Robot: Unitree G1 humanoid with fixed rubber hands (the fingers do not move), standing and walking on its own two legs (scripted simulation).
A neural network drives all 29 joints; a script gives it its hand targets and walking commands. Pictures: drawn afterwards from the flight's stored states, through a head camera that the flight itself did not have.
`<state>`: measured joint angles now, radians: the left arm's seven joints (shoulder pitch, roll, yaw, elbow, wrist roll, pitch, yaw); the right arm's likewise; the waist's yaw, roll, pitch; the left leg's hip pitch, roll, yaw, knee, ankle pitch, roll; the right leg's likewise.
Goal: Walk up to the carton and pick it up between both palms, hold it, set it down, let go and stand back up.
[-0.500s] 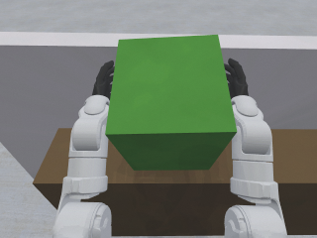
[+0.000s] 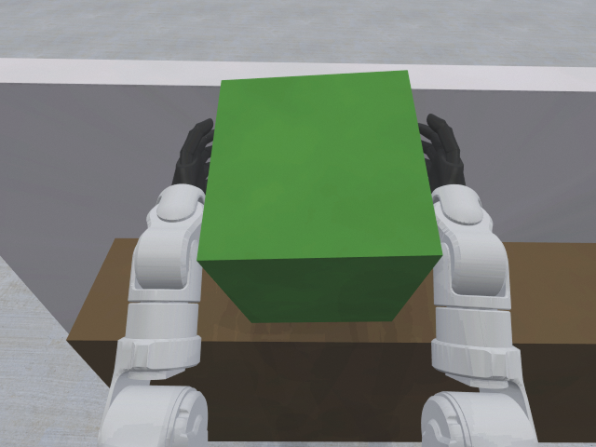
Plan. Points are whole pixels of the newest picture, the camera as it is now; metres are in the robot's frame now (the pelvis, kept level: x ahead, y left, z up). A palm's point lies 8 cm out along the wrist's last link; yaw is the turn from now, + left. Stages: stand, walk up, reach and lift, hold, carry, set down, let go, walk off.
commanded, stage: hold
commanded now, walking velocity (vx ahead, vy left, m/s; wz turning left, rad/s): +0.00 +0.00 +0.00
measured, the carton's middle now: (317, 216) +0.36 +0.00 +0.16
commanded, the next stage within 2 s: none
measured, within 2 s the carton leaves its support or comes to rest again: neither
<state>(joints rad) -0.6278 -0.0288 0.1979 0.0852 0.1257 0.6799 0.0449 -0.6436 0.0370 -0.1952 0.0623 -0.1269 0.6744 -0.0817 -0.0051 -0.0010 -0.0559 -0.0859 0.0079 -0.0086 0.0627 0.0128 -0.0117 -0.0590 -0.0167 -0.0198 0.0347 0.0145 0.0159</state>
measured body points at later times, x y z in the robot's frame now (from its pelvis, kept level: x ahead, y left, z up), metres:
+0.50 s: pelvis -0.01 +0.00 +0.00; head -0.02 +0.00 +0.45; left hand +0.39 +0.14 +0.21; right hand +0.38 -0.15 +0.22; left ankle +0.03 +0.12 -0.76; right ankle +0.02 -0.13 -0.76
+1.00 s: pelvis +0.00 +0.00 +0.00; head +0.00 +0.00 +0.45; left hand +0.39 +0.14 +0.20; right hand +0.39 -0.15 +0.22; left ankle +0.03 +0.12 -0.76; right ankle +0.02 -0.13 -0.76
